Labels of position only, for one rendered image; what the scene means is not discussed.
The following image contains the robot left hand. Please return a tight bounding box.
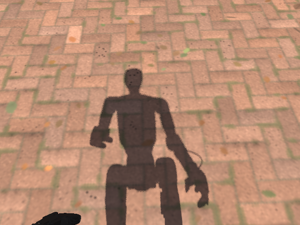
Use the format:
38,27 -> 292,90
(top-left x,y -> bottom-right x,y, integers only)
32,212 -> 82,225

